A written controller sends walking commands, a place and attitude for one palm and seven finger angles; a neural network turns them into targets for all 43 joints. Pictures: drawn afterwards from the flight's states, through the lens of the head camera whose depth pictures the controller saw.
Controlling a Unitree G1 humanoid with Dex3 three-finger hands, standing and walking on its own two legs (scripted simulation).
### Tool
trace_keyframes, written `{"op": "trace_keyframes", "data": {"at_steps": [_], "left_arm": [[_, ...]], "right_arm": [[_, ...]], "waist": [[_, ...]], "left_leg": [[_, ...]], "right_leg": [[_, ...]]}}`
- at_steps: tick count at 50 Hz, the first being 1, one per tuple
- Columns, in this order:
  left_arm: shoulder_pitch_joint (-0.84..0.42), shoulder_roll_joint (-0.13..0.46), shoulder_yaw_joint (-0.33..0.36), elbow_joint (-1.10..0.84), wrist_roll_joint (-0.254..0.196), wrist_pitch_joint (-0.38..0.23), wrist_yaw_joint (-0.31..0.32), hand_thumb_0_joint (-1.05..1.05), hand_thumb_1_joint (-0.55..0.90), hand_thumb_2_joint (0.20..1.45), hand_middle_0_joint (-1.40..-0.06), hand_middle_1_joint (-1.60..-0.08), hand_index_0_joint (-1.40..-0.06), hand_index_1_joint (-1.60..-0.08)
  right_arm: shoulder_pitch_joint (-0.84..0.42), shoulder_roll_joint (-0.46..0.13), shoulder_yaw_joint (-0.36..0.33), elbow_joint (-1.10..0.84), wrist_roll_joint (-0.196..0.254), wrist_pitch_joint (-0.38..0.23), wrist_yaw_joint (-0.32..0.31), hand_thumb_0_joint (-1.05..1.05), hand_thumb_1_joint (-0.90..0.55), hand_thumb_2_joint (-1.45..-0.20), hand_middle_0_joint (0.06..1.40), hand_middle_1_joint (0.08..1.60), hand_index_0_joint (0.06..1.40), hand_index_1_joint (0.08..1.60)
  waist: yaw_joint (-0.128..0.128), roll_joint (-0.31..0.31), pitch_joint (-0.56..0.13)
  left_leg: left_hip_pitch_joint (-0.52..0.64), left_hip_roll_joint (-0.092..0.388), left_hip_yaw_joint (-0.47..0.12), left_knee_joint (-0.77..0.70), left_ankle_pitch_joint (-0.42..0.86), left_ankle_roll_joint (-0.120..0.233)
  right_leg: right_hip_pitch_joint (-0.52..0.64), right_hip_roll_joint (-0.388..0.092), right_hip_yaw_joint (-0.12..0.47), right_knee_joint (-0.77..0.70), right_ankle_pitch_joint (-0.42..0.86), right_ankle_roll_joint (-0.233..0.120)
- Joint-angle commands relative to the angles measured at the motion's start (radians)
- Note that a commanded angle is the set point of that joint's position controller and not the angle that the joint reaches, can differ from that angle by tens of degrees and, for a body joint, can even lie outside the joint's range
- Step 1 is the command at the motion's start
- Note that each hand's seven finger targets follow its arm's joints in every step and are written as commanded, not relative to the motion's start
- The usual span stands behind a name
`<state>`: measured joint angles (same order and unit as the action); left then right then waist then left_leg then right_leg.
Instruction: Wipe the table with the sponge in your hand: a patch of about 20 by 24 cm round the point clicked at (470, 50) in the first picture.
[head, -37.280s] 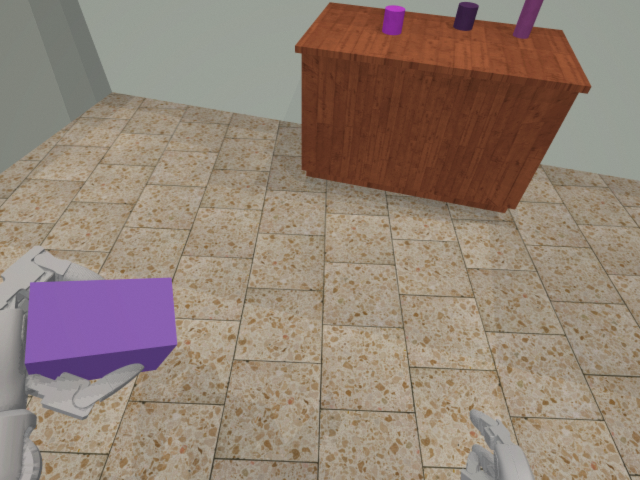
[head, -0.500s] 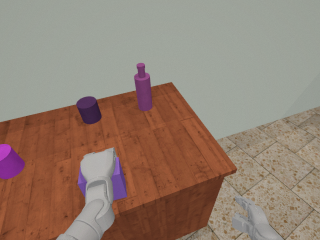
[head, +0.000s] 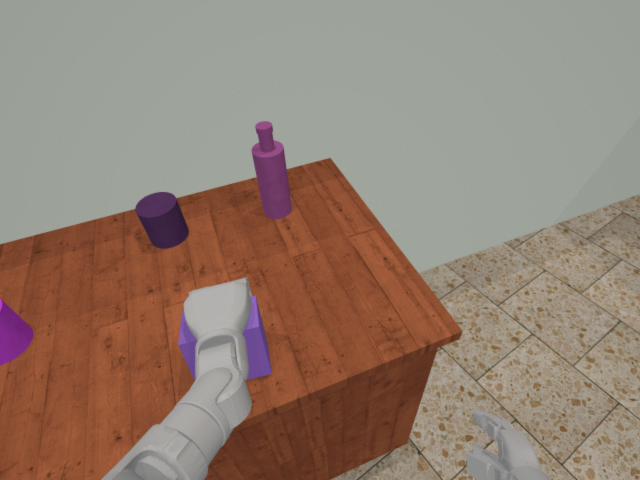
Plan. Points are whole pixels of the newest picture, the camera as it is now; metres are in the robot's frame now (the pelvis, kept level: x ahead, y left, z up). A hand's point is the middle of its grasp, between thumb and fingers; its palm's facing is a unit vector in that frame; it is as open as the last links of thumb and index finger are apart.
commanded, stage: wipe forward along the third lane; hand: left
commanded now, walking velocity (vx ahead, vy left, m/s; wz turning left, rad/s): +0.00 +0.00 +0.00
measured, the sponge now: (230, 350) +0.31 +0.18 -0.04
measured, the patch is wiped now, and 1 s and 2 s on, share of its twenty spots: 0.50 0.65 0.85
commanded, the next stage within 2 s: wipe back along the third lane in 1.70 s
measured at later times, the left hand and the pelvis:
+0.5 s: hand (241, 315) +0.35 +0.16 +0.00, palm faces -0.09 -0.06 -0.99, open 10.5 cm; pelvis -0.01 +0.00 +0.00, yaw +0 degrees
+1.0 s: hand (237, 290) +0.39 +0.18 -0.01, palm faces -0.11 -0.03 -0.99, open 10.5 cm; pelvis -0.01 +0.01 -0.01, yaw -1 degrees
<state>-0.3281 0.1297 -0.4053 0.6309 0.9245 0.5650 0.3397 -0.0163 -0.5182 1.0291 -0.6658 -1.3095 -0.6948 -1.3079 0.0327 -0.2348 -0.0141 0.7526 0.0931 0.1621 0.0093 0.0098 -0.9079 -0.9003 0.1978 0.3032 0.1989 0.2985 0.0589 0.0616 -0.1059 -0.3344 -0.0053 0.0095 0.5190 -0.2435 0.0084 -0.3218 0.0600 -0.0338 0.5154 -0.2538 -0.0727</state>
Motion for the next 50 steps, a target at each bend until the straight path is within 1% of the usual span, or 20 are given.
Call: {"op": "trace_keyframes", "data": {"at_steps": [1,3,4,6,9,12,14,18,20,22,24,28,31,34,38,41,43,45,49,50], "left_arm": [[-0.369,-0.033,-0.022,-0.155,0.015,-0.031,0.016,0.0,0.1,1.3,-1.2,-1.6,-1.2,-1.6],[-0.329,-0.048,-0.032,-0.149,0.005,-0.037,0.015,0.0,0.1,1.3,-1.2,-1.6,-1.2,-1.6],[-0.314,-0.025,-0.008,-0.143,0.0,-0.036,0.016,0.0,0.1,1.3,-1.2,-1.6,-1.2,-1.6],[-0.336,0.01,0.033,-0.119,0.002,-0.032,0.02,0.0,0.1,1.3,-1.2,-1.6,-1.2,-1.6],[-0.385,-0.007,0.013,-0.075,0.024,-0.021,0.034,0.0,0.1,1.3,-1.2,-1.6,-1.2,-1.6],[-0.431,0.025,0.051,-0.054,0.029,-0.023,0.05,0.0,0.1,1.3,-1.2,-1.6,-1.2,-1.6],[-0.416,0.011,0.043,-0.02,0.034,-0.018,0.054,0.0,0.1,1.3,-1.2,-1.6,-1.2,-1.6],[-0.482,0.037,0.065,0.042,0.05,-0.014,0.06,0.0,0.1,1.3,-1.2,-1.6,-1.2,-1.6],[-0.513,0.062,0.086,0.077,0.057,-0.012,0.066,0.0,0.1,1.3,-1.2,-1.6,-1.2,-1.6],[-0.531,0.084,0.115,0.103,0.055,-0.016,0.072,0.0,0.1,1.3,-1.2,-1.6,-1.2,-1.6],[-0.541,0.071,0.109,0.15,0.053,-0.012,0.076,0.0,0.1,1.3,-1.2,-1.6,-1.2,-1.6],[-0.596,0.107,0.144,0.227,0.056,-0.02,0.086,0.0,0.1,1.3,-1.2,-1.6,-1.2,-1.6],[-0.623,0.111,0.161,0.245,0.051,-0.032,0.093,0.0,0.1,1.3,-1.2,-1.6,-1.2,-1.6],[-0.634,0.149,0.181,0.298,0.055,-0.037,0.099,0.0,0.1,1.3,-1.2,-1.6,-1.2,-1.6],[-0.68,0.158,0.188,0.324,0.051,-0.048,0.109,0.0,0.1,1.3,-1.2,-1.6,-1.2,-1.6],[-0.669,0.166,0.208,0.344,0.044,-0.056,0.113,0.0,0.1,1.3,-1.2,-1.6,-1.2,-1.6],[-0.704,0.156,0.186,0.367,0.051,-0.055,0.116,0.0,0.1,1.3,-1.2,-1.6,-1.2,-1.6],[-0.743,0.18,0.196,0.39,0.051,-0.055,0.121,0.0,0.1,1.3,-1.2,-1.6,-1.2,-1.6],[-0.753,0.202,0.223,0.427,0.048,-0.064,0.13,0.0,0.1,1.3,-1.2,-1.6,-1.2,-1.6],[-0.782,0.189,0.206,0.424,0.047,-0.064,0.131,0.0,0.1,1.3,-1.2,-1.6,-1.2,-1.6]], "right_arm": [[-0.215,-0.095,-0.028,-0.177,0.005,-0.054,0.005,0.0,-0.9,-0.9,0.2,0.3,0.2,0.3],[-0.211,-0.094,-0.031,-0.182,0.004,-0.053,0.011,0.0,-0.9,-0.9,0.2,0.3,0.2,0.3],[-0.211,-0.096,-0.031,-0.18,0.003,-0.049,0.012,0.0,-0.9,-0.9,0.2,0.3,0.2,0.3],[-0.212,-0.098,-0.027,-0.176,0.005,-0.039,0.009,0.0,-0.9,-0.9,0.2,0.3,0.2,0.3],[-0.21,-0.096,-0.024,-0.168,0.002,-0.033,0.007,0.0,-0.9,-0.9,0.2,0.3,0.2,0.3],[-0.205,-0.096,-0.025,-0.161,-0.002,-0.029,-0.001,0.0,-0.9,-0.9,0.2,0.3,0.2,0.3],[-0.197,-0.094,-0.025,-0.159,-0.004,-0.028,-0.001,0.0,-0.9,-0.9,0.2,0.3,0.2,0.3],[-0.182,-0.094,-0.021,-0.149,-0.007,-0.019,-0.012,0.0,-0.9,-0.9,0.2,0.3,0.2,0.3],[-0.176,-0.096,-0.017,-0.142,-0.01,-0.016,-0.019,0.0,-0.9,-0.9,0.2,0.3,0.2,0.3],[-0.161,-0.096,-0.018,-0.139,-0.01,-0.016,-0.024,0.0,-0.9,-0.9,0.2,0.3,0.2,0.3],[-0.152,-0.094,-0.017,-0.133,-0.013,-0.016,-0.029,0.0,-0.9,-0.9,0.2,0.3,0.2,0.3],[-0.118,-0.099,-0.017,-0.123,-0.015,-0.018,-0.037,0.0,-0.9,-0.9,0.2,0.3,0.2,0.3],[-0.099,-0.096,-0.022,-0.125,-0.016,-0.023,-0.038,0.0,-0.9,-0.9,0.2,0.3,0.2,0.3],[-0.071,-0.107,-0.023,-0.112,-0.019,-0.026,-0.043,0.0,-0.9,-0.9,0.2,0.3,0.2,0.3],[-0.043,-0.11,-0.028,-0.104,-0.019,-0.036,-0.039,0.0,-0.9,-0.9,0.2,0.3,0.2,0.3],[-0.027,-0.112,-0.033,-0.104,-0.018,-0.043,-0.035,0.0,-0.9,-0.9,0.2,0.3,0.2,0.3],[-0.012,-0.116,-0.032,-0.094,-0.019,-0.046,-0.034,0.0,-0.9,-0.9,0.2,0.3,0.2,0.3],[0.001,-0.12,-0.032,-0.083,-0.018,-0.052,-0.033,0.0,-0.9,-0.9,0.2,0.3,0.2,0.3],[0.026,-0.125,-0.036,-0.073,-0.023,-0.065,-0.031,0.0,-0.9,-0.9,0.2,0.3,0.2,0.3],[0.025,-0.124,-0.033,-0.074,-0.022,-0.067,-0.03,0.0,-0.9,-0.9,0.2,0.3,0.2,0.3]], "waist": [[-0.029,-0.15,-0.227],[-0.018,-0.145,-0.249],[-0.011,-0.151,-0.253],[-0.015,-0.164,-0.245],[-0.025,-0.158,-0.196],[-0.024,-0.139,-0.22],[-0.023,-0.143,-0.233],[-0.041,-0.16,-0.224],[-0.047,-0.135,-0.217],[-0.046,-0.146,-0.233],[-0.053,-0.144,-0.232],[-0.064,-0.13,-0.232],[-0.064,-0.14,-0.282],[-0.074,-0.147,-0.259],[-0.083,-0.113,-0.269],[-0.079,-0.136,-0.295],[-0.096,-0.124,-0.268],[-0.108,-0.13,-0.252],[-0.108,-0.13,-0.286],[-0.117,-0.116,-0.287]], "left_leg": [[0.092,-0.018,-0.033,-0.024,0.143,0.036],[0.094,-0.019,-0.027,-0.013,0.165,0.037],[0.09,-0.019,-0.029,-0.013,0.167,0.035],[0.069,-0.02,-0.03,-0.02,0.165,0.031],[0.058,-0.018,-0.027,-0.021,0.135,0.03],[0.057,-0.018,-0.025,-0.021,0.13,0.027],[0.051,-0.019,-0.02,-0.014,0.136,0.027],[0.022,-0.02,-0.019,-0.016,0.104,0.027],[0.006,-0.02,-0.018,-0.014,0.087,0.024],[-0.004,-0.019,-0.02,-0.014,0.083,0.024],[-0.016,-0.018,-0.014,-0.01,0.07,0.024],[-0.051,-0.015,-0.015,-0.005,0.033,0.024],[-0.063,-0.013,-0.014,0.002,0.047,0.026],[-0.093,-0.011,-0.012,0.006,0.021,0.027],[-0.101,-0.004,-0.009,0.01,0.013,0.028],[-0.118,-0.004,-0.013,0.013,0.027,0.029],[-0.118,0.0,-0.011,0.014,0.012,0.03],[-0.13,0.004,-0.012,0.013,-0.013,0.031],[-0.134,0.006,-0.012,0.022,0.002,0.033],[-0.135,0.008,-0.01,0.021,-0.006,0.032]], "right_leg": [[0.08,-0.041,0.09,-0.079,0.245,0.007],[0.096,-0.043,0.093,-0.071,0.287,0.006],[0.105,-0.044,0.095,-0.071,0.297,0.005],[0.113,-0.044,0.098,-0.068,0.31,0.007],[0.065,-0.044,0.092,-0.076,0.265,0.007],[0.067,-0.042,0.09,-0.07,0.252,0.008],[0.071,-0.046,0.093,-0.069,0.269,0.008],[0.055,-0.048,0.101,-0.075,0.236,0.014],[0.038,-0.05,0.105,-0.075,0.218,0.014],[0.044,-0.048,0.104,-0.071,0.21,0.016],[0.031,-0.05,0.102,-0.074,0.191,0.019],[0.003,-0.05,0.106,-0.073,0.133,0.023],[0.025,-0.05,0.103,-0.061,0.163,0.025],[0.002,-0.051,0.107,-0.067,0.126,0.03],[-0.017,-0.049,0.101,-0.062,0.108,0.03],[0.0,-0.048,0.096,-0.054,0.132,0.031],[-0.038,-0.046,0.091,-0.056,0.105,0.033],[-0.059,-0.046,0.093,-0.064,0.069,0.035],[-0.061,-0.043,0.082,-0.05,0.085,0.035],[-0.071,-0.043,0.083,-0.051,0.078,0.037]]}}
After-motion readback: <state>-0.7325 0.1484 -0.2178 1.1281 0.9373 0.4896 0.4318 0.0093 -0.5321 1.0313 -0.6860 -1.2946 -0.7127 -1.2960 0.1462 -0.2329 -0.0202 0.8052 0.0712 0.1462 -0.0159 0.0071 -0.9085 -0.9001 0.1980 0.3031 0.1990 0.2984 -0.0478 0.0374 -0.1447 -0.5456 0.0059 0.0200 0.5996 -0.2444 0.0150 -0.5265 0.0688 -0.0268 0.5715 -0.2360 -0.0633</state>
